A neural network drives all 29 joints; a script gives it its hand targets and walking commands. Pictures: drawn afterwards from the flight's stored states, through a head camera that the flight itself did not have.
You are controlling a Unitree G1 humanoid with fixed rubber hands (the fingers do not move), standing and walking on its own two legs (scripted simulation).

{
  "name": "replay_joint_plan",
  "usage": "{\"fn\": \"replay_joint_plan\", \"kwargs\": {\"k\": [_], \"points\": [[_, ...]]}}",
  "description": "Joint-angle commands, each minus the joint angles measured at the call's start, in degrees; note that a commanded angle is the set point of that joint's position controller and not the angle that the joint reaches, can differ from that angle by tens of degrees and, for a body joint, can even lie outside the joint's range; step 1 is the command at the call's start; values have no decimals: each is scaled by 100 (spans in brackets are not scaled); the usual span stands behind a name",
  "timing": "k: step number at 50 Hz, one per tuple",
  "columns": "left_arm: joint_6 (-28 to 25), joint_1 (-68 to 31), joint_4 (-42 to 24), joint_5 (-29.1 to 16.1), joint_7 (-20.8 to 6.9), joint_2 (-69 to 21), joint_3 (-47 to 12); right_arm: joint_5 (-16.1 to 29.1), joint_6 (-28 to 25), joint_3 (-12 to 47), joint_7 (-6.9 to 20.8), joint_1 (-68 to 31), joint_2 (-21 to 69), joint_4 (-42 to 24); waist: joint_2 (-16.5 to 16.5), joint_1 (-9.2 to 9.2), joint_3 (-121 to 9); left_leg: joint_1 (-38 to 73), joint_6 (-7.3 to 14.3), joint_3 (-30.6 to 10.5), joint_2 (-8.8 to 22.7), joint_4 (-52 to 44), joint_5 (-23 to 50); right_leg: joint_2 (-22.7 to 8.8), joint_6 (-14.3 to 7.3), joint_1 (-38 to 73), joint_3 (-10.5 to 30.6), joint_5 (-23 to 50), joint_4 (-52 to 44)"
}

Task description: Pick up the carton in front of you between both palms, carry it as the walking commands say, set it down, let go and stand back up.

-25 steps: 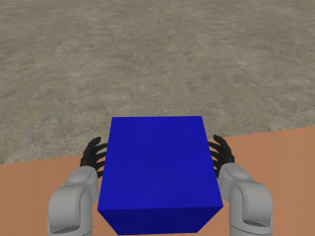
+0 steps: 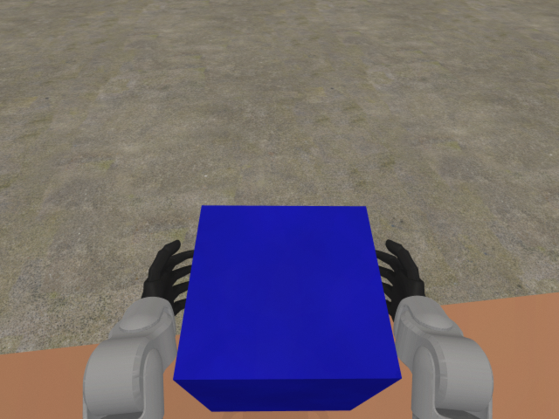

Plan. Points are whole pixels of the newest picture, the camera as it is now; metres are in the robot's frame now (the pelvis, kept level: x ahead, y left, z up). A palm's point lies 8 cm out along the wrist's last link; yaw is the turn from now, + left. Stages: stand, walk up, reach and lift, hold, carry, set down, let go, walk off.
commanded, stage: carry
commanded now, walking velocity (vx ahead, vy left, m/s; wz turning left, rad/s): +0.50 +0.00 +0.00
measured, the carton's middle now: (282, 317) +0.25 +0.00 +0.04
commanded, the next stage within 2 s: none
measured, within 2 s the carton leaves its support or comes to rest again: neither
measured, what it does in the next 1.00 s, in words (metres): walks ahead: left foot, then right foot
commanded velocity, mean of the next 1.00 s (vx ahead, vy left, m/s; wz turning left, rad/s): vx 0.06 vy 0.00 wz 0.00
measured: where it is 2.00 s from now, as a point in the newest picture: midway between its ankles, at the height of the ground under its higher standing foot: (266, 412)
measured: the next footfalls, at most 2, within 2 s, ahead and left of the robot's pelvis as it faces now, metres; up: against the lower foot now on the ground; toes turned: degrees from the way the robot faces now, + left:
left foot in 0.02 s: +0.19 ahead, +0.10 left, +0.00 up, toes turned +13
right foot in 0.46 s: +0.43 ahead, -0.07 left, +0.00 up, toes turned -6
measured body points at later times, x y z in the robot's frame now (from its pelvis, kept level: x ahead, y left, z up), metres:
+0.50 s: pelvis +0.28 +0.00 -0.01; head +0.30 -0.01 +0.44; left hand +0.62 +0.17 +0.11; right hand +0.64 -0.14 +0.10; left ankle +0.16 +0.09 -0.71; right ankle +0.39 -0.07 -0.72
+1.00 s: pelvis +0.36 +0.02 +0.01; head +0.40 +0.02 +0.46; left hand +0.71 +0.18 +0.11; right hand +0.72 -0.13 +0.11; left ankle +0.27 +0.11 -0.72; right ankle +0.39 -0.07 -0.72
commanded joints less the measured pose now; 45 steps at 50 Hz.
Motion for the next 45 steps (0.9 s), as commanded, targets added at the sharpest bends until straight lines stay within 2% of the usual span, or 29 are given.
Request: {"fn": "replay_joint_plan", "kwargs": {"k": [1,2,3,4,5,6,7,8,11,14,16,20,22,23,24,25,26,27,29,31,33,34,35,36,37,39,42,44,45], "points": [[163,-2367,-419,-1797,-823,-4015,-3612,1829,138,3632,834,-2122,4080,-160,-230,-234,-944,2871,93,4,-277,-94,-699,-540,-426,-1379,-214,3895,2547],[226,-2435,-512,-1849,-782,-4011,-3669,1818,161,3530,831,-2246,3890,-129,1076,-257,-1624,4429,835,-2719,1498,-446,-1838,-57,-156,-3176,2,2333,4505],[257,-2569,-562,-1895,-781,-3968,-3681,1895,167,3556,834,-2204,4029,-23,1965,-232,-1682,4716,1256,-4559,2105,-1487,-1583,576,-144,-4418,510,-171,5751],[242,-2784,-471,-1924,-782,-4166,-3751,1977,163,3596,849,-2430,4131,-176,1550,-208,-1505,4438,1216,-3956,2001,-1408,-861,176,-303,-4714,1121,-116,6476],[213,-2901,-395,-1925,-794,-4328,-3754,2027,139,3648,865,-2610,4331,-134,1014,-206,-1529,4102,1124,-3417,1876,-1178,-225,-57,-443,-4761,1233,120,6604],[173,-3031,-286,-1922,-797,-4495,-3762,2050,101,3688,879,-2809,4472,-111,473,-190,-1397,3597,974,-2818,1757,-1118,35,-276,-493,-4689,1259,406,6384],[130,-3119,-150,-1898,-788,-4570,-3762,2080,64,3730,883,-3007,4537,-48,353,-155,-1346,3127,800,-2399,1607,-1221,-249,-403,-495,-4464,1286,696,5966],[88,-3193,13,-1845,-767,-4574,-3751,2098,30,3741,884,-3185,4511,37,408,-133,-1290,2815,708,-2044,1492,-1322,-201,-378,-478,-4269,1144,882,5706],[-32,-3384,574,-1584,-636,-4259,-3527,2021,-70,3588,863,-3517,4112,498,596,-103,-1062,2563,686,-1222,1266,-1251,1077,-215,-389,-4211,837,1139,4752],[-158,-4013,1074,-1418,-457,-3847,-3304,1866,-194,3306,749,-4052,3619,1052,878,-102,-886,2536,640,-594,977,-894,2104,-17,-373,-4189,536,1535,3580],[-206,-4450,1380,-1414,-339,-3691,-3166,1764,-256,3072,614,-4352,3427,1449,1014,-142,-805,2470,645,-367,865,-662,2519,145,-407,-3944,359,1828,2848],[-248,-5212,1917,-1521,-206,-3545,-2773,1554,-317,2615,337,-4940,3328,2065,958,-140,-873,2487,536,-313,851,-16,2380,414,-524,-3187,244,2463,1876],[-286,-5493,2268,-1522,-192,-3553,-2533,1445,-320,2426,242,-5330,3357,2370,565,107,-1070,2406,184,-187,583,970,2076,445,-575,-2184,153,3398,808],[-298,-5638,2417,-1523,-203,-3534,-2403,1392,-322,2327,199,-5516,3334,2517,168,148,-1435,1997,-21,-295,399,1584,661,-269,-634,-1351,895,4906,997],[-320,-5802,2578,-1491,-188,-3479,-2286,1417,-308,2344,168,-5747,3446,2621,-673,142,-1938,1226,-197,-612,-108,2512,-1582,-1434,-1328,-305,2243,7278,1515],[-349,-5869,2696,-1570,-168,-3582,-2258,1450,-302,2320,151,-5805,3611,2649,-1412,182,-2285,722,-212,-950,-484,3014,-3219,-1759,-1872,31,3019,6847,1186],[-385,-5959,2685,-1655,-199,-3865,-2276,1483,-324,2361,154,-6027,3823,2664,-1318,117,-2247,529,-146,-1282,-433,2987,-3486,-1729,-1854,-12,2975,6128,977],[-432,-6165,2592,-1751,-261,-4180,-2359,1553,-359,2441,181,-6270,4124,2617,-1104,102,-2238,478,-76,-1396,-361,2581,-3496,-1568,-1698,-55,2677,5732,985],[-515,-6630,2424,-1899,-401,-4761,-2533,1704,-445,2619,272,-6714,4681,2545,-861,54,-2241,815,-28,-1327,-291,1128,-3119,-1231,-1344,-232,2046,5688,1064],[-580,-6733,2321,-1913,-492,-4994,-2652,1771,-528,2782,362,-6646,5046,2567,-696,85,-2514,1404,-76,-1160,-447,427,-2344,-1095,-1278,-187,1755,5693,1190],[-620,-6571,2271,-1848,-524,-5026,-2769,1767,-599,2862,426,-6356,5160,2560,-529,57,-2636,2011,-85,-1142,-288,-268,-1078,-899,-1153,-432,1440,5432,1381],[-627,-6552,2183,-1825,-536,-5027,-2837,1746,-639,2886,442,-6293,5164,2510,-429,27,-2628,2119,-41,-1408,-59,-64,-572,-778,-1073,-578,1334,5432,1450],[-626,-6502,2132,-1808,-544,-5050,-2892,1699,-660,2901,447,-6323,5093,2416,40,93,-2568,2306,-10,-1478,158,506,695,-666,-984,-826,1236,5374,1581],[-628,-6397,2130,-1788,-536,-4996,-2933,1696,-642,2936,463,-6224,5041,2374,208,84,-2526,2458,-3,-1466,232,633,1469,-568,-966,-1038,1154,5297,1721],[-624,-6302,2067,-1780,-529,-4954,-2978,1711,-635,2981,475,-6145,4987,2296,252,33,-2490,2479,12,-1490,266,685,1764,-513,-950,-1128,1133,5311,1751],[-603,-6237,1909,-1787,-511,-4843,-3053,1741,-615,3025,485,-6092,4826,2111,200,-6,-2490,2381,26,-1499,230,768,1747,-526,-996,-1066,1167,5635,1790],[-525,-6025,1933,-1741,-496,-4637,-3037,1722,-539,3040,491,-5909,4591,2044,11,-2,-2424,2179,-30,-1455,124,604,1206,-624,-1088,-867,1214,6183,1767],[-476,-5903,2053,-1685,-505,-4566,-2993,1684,-493,3009,506,-5821,4516,2119,-48,-3,-2341,2220,-54,-1428,109,415,1127,-603,-1068,-898,1176,6073,1736],[-461,-5888,2095,-1669,-512,-4554,-2978,1676,-479,2996,517,-5826,4499,2147,-20,-8,-2300,2322,-51,-1436,141,382,1368,-559,-1033,-1011,1125,5850,1734]]}}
